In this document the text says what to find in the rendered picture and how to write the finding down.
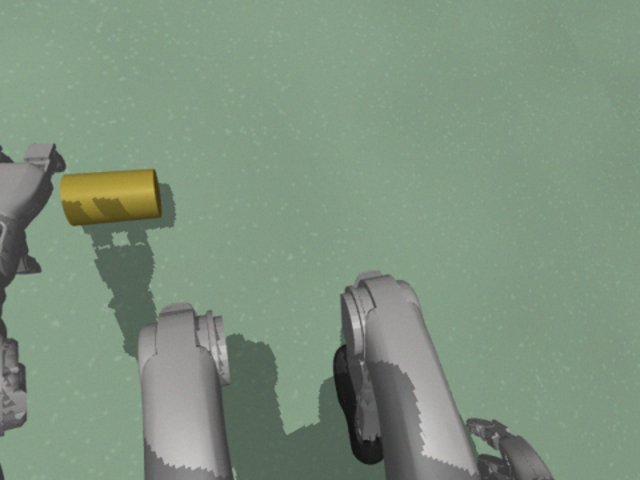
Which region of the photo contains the left robot arm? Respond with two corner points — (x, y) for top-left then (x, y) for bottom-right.
(0, 215), (27, 480)

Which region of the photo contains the right robot hand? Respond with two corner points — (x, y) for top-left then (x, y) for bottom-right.
(466, 418), (554, 480)

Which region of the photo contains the right robot foot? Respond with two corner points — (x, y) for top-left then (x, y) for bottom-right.
(333, 344), (384, 465)

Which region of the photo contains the left robot hand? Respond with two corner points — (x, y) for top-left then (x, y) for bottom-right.
(0, 143), (66, 274)

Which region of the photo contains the can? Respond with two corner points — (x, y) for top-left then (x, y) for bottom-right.
(60, 169), (162, 226)

